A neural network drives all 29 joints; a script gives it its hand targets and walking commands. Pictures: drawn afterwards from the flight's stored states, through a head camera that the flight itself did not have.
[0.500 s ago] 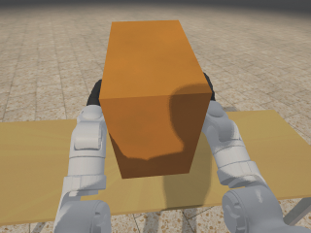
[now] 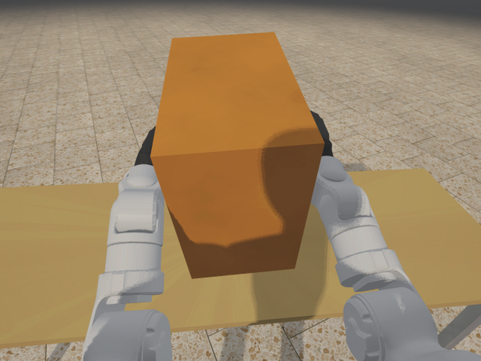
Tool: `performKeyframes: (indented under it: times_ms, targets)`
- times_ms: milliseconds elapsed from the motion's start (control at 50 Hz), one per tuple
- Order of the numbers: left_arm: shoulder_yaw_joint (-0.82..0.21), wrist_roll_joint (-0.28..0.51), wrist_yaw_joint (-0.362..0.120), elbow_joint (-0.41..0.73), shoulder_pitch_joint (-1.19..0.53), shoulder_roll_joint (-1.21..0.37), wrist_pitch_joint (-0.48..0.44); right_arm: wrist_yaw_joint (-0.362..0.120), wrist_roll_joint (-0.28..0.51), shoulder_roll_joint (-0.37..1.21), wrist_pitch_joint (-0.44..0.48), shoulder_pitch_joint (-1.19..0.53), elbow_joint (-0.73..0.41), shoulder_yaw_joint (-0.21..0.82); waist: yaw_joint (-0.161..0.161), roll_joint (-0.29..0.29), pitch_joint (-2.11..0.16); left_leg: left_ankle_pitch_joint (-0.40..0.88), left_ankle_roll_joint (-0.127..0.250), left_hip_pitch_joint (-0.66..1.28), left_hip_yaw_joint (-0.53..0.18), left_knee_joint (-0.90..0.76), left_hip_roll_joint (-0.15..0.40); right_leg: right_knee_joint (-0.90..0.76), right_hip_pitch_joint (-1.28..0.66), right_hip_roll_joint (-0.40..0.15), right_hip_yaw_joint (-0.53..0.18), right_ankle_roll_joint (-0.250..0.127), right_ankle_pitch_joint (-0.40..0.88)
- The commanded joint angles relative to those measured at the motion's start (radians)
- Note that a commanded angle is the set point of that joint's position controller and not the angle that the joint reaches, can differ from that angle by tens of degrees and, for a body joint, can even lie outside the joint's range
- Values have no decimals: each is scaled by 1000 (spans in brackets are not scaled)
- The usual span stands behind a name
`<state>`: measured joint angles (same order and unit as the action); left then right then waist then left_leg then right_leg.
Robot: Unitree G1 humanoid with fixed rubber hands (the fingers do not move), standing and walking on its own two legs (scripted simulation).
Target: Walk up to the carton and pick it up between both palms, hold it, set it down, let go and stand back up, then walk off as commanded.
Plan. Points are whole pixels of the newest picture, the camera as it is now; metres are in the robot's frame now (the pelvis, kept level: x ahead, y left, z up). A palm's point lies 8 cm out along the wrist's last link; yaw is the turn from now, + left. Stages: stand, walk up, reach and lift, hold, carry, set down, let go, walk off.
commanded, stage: set down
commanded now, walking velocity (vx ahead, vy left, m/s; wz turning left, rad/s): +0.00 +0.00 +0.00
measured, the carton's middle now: (233, 153) +0.43 +0.01 +0.19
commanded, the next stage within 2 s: none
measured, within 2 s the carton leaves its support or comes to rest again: neither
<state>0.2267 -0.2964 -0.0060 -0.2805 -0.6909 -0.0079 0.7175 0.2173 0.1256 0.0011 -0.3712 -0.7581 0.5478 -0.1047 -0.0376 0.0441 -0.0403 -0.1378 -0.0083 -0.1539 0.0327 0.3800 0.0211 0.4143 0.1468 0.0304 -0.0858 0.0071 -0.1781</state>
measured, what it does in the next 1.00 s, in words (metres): stands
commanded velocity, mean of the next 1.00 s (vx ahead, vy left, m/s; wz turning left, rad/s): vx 0.00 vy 0.00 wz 0.00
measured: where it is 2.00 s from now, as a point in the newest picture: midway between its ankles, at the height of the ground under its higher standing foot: outside the picture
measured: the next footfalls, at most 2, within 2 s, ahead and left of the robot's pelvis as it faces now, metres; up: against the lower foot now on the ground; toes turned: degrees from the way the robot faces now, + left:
none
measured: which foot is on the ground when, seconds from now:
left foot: down 0.00-1.00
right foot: down 0.00-1.00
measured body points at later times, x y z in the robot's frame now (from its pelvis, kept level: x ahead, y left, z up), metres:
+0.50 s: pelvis +0.02 +0.00 +0.00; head +0.00 +0.02 +0.45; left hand +0.42 +0.14 +0.15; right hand +0.42 -0.14 +0.18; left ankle +0.05 +0.13 -0.74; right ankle +0.04 -0.12 -0.74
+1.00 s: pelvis +0.02 +0.01 +0.00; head -0.01 +0.03 +0.45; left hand +0.40 +0.16 +0.11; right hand +0.40 -0.12 +0.16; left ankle +0.05 +0.13 -0.74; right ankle +0.04 -0.12 -0.74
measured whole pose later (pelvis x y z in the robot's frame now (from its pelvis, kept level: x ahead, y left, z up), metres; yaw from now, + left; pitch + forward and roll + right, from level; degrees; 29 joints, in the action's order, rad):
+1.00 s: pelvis +0.02 +0.01 +0.00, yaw +0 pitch -5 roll +0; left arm 0.26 -0.30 -0.05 -0.53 -0.56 -0.02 0.31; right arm 0.22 0.08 0.03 0.01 -0.61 0.67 -0.05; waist -0.04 0.07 0.01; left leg -0.15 0.00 -0.12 0.03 0.36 0.01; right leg 0.39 0.10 0.02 -0.09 0.01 -0.19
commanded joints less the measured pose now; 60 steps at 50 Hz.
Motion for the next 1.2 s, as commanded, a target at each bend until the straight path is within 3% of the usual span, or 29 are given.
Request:
performKeyframes:
  times_ms: [0, 60, 120, 180, 220, 280, 340, 400, 460, 520, 640, 740, 880, 960, 1020, 1100, 1180]
  targets:
    - [-359, 131, -148, 134, -771, -639, -170, -127, 61, 618, 188, -872, -250, 388, 11, -65, -406, 51, 18, 263, 4, -71, -42, -158, -206, 15, 145, 34, 67]
    - [-301, 75, -160, 27, -716, -614, -222, -144, -23, 602, 240, -815, -159, 320, 15, -48, -339, -24, 20, 256, 10, -94, -35, -179, -195, 3, 144, 32, -12]
    - [-206, 6, -192, -101, -633, -562, -243, -158, -95, 557, 253, -689, -30, 233, 12, -4, -186, -161, 48, 193, 24, -146, -36, -209, -188, -15, 139, 35, -142]
    - [-171, -13, -213, -133, -616, -535, -273, -161, -131, 539, 282, -636, -3, 202, 20, 7, -149, -181, 55, 174, 38, -169, -37, -221, -183, -19, 142, 37, -195]
    - [-224, 28, -203, -82, -673, -558, -312, -158, -126, 561, 327, -665, -36, 226, 18, -13, -208, -124, 38, 193, 41, -163, -34, -207, -188, -14, 153, 38, -125]
    - [-408, 143, -156, 86, -816, -651, -403, -153, -69, 656, 400, -736, -134, 354, 9, -69, -434, 94, 1, 273, 36, -91, -37, -155, -223, 8, 152, 36, 105]
    - [-492, 177, -115, 156, -823, -679, -473, -152, -30, 715, 427, -707, -175, 473, 29, -102, -590, 278, -22, 333, 29, -17, -42, -129, -250, 16, 134, 33, 277]
    - [-445, 133, -118, 67, -681, -644, -467, -140, -36, 714, 408, -607, -149, 504, 40, -51, -513, 253, -9, 279, 31, -27, -55, -126, -329, -4, 105, 49, 403]
    - [-355, 80, -159, -2, -544, -588, -423, -121, -42, 657, 379, -514, -118, 488, 36, -7, -392, 156, 8, 249, 24, -71, -63, -124, -403, -35, 94, 82, 518]
    - [-327, 64, -183, 23, -520, -572, -406, -107, -34, 641, 373, -485, -123, 493, 36, -5, -379, 147, 9, 246, 22, -86, -67, -112, -429, -47, 95, 97, 593]
    - [-414, 109, -183, 147, -564, -612, -437, -98, -4, 688, 415, -523, -236, 552, 27, -28, -448, 251, -13, 254, 17, -59, -69, -84, -458, -38, 103, 94, 684]
    - [-451, 123, -174, 132, -609, -624, -473, -104, -41, 691, 429, -517, -207, 501, -4, -52, -438, 232, -22, 254, 14, -53, -60, -111, -382, -26, 112, 69, 535]
    - [-294, 57, -202, -104, -638, -551, -492, -134, -174, 631, 417, -489, 1, 275, -12, -33, -216, -73, 19, 189, 38, -142, -45, -191, -230, -37, 120, 49, 86]
    - [-264, 60, -203, -163, -729, -550, -536, -156, -231, 633, 429, -502, 68, 190, -9, -51, -185, -150, 23, 159, 57, -174, -34, -208, -163, -33, 134, 29, -101]
    - [-310, 99, -183, -161, -817, -593, -598, -168, -234, 684, 466, -558, 54, 196, -10, -75, -259, -131, 9, 139, 61, -163, -30, -192, -152, -25, 134, 19, -86]
    - [-384, 144, -141, -134, -912, -654, -697, -175, -228, 777, 514, -597, 39, 261, -16, -98, -447, -22, -5, 145, 60, -111, -32, -159, -161, -15, 122, 15, 43]
    - [-334, 102, -136, -227, -852, -641, -734, -169, -255, 806, 507, -498, 130, 256, -18, -82, -390, 2, -1, 111, 60, -104, -38, -157, -191, -23, 100, 23, 117]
